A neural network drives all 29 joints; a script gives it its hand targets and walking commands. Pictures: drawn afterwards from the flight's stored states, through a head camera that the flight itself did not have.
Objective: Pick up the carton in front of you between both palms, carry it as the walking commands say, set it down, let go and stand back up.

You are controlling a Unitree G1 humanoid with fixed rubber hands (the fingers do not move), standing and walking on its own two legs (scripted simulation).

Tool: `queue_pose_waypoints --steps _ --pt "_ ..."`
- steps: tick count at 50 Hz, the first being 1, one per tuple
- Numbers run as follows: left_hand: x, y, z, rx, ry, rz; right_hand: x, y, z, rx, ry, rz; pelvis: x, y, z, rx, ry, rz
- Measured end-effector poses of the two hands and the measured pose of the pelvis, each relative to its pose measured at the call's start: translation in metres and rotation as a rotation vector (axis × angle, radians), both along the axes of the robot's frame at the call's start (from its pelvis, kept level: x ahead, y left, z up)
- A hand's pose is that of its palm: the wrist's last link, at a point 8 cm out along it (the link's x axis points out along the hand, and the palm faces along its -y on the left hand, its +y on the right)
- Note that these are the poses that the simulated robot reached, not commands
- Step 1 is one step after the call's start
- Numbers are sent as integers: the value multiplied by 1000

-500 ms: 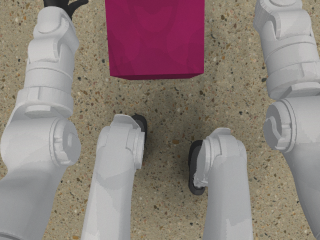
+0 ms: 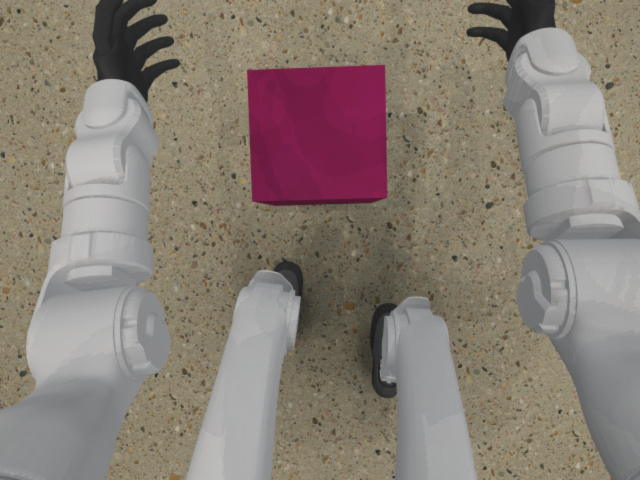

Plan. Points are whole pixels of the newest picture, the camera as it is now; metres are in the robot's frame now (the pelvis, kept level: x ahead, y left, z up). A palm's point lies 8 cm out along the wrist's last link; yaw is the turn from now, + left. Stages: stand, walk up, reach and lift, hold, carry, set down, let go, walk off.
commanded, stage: set down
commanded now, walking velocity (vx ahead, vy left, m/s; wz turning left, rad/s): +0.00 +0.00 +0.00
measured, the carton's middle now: (319, 148) +0.49 +0.08 -0.43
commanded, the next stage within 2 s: let go in 0.18 s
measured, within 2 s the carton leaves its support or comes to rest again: neither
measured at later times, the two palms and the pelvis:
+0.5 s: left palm (37, 114) +0.42 +0.26 +0.02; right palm (622, 96) +0.48 -0.15 +0.02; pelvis +0.04 +0.01 +0.13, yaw -1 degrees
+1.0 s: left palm out of the picture +0.26 +0.25 +0.14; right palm out of the picture +0.33 -0.20 +0.12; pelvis +0.09 +0.01 +0.21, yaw +2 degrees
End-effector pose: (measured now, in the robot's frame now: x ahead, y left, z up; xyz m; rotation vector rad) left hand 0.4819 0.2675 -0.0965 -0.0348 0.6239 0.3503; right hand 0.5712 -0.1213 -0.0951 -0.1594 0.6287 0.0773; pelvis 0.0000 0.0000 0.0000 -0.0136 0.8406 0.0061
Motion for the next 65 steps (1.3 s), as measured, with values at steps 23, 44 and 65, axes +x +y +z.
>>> queue_pose_waypoints --steps 23,44,65 --pt "-51 -7 104 63 114 -196 -73 -20 104 -78 55 -94 35 12 120 -12 -115 -7" --pt "-189 -8 212 69 185 -259 -207 -61 197 -79 105 -90 84 16 196 11 -511 18" --pt "-217 -44 248 71 182 -304 -297 -121 250 -83 147 -124 109 -11 219 44 -876 9"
